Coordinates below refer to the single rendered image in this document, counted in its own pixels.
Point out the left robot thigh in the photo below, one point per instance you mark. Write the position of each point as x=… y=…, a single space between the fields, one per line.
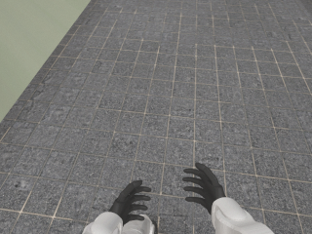
x=138 y=227

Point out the left robot shin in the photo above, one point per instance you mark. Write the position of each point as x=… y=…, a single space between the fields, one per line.
x=145 y=216

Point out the robot right forearm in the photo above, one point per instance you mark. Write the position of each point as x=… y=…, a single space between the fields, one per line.
x=229 y=218

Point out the robot right hand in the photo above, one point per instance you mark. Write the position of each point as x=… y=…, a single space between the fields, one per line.
x=211 y=189

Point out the robot left hand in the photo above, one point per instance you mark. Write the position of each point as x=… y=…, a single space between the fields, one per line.
x=123 y=205

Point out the robot left forearm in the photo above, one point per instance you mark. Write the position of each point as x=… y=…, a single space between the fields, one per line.
x=105 y=223

